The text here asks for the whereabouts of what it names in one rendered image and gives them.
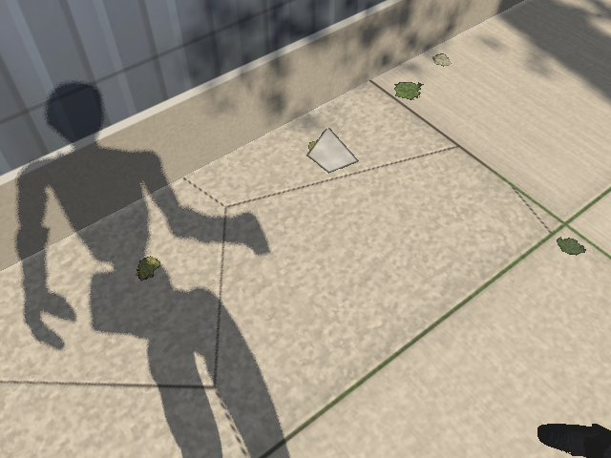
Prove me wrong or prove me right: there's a right robot hand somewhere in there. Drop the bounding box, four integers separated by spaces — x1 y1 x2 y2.
537 424 611 458

